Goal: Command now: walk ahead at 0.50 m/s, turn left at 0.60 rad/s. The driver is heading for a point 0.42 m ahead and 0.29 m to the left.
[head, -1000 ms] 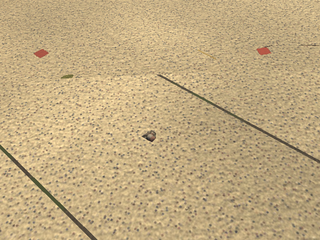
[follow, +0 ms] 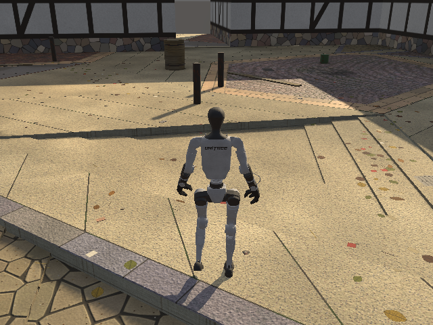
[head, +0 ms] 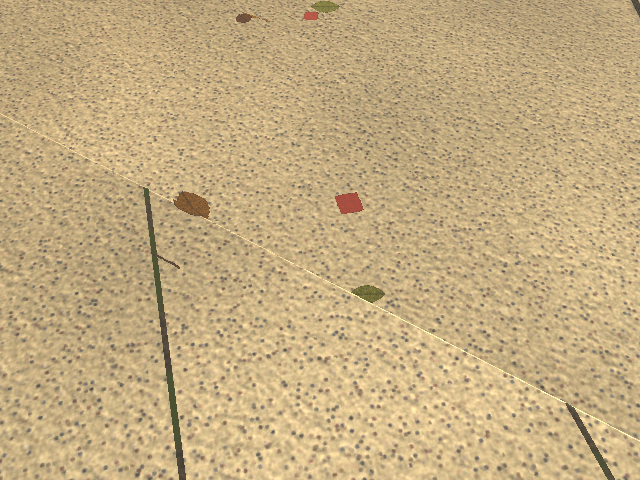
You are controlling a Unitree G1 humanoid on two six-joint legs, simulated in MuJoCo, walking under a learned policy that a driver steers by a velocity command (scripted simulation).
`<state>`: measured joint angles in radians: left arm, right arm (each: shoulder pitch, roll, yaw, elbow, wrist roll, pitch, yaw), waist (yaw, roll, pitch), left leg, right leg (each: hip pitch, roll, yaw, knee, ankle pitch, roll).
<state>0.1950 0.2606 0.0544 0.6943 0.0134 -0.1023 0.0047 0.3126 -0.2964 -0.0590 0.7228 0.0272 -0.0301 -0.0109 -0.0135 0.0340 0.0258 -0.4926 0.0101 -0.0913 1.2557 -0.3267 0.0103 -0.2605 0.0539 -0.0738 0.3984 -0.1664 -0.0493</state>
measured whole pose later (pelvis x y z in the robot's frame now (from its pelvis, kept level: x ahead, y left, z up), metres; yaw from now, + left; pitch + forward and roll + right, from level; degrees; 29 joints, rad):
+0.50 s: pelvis +0.27 +0.07 -0.01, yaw +17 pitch +2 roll +0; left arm 0.24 0.30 0.04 0.76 -0.01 -0.10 0.00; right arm 0.21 -0.28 -0.07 0.63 0.02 -0.04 0.03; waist 0.01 -0.01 0.06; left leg -0.37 -0.09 -0.01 0.52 -0.18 0.10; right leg -0.40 -0.05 0.02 1.20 -0.39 0.00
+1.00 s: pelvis +0.48 +0.09 -0.01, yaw +25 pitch +1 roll +0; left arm 0.11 0.21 0.01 0.74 0.03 -0.03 -0.02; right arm 0.24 -0.27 -0.05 0.75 0.00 0.04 -0.04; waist 0.00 0.02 0.04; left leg -0.39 0.00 -0.08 0.92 -0.53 -0.06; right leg -0.41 0.03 -0.02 0.49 -0.10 -0.04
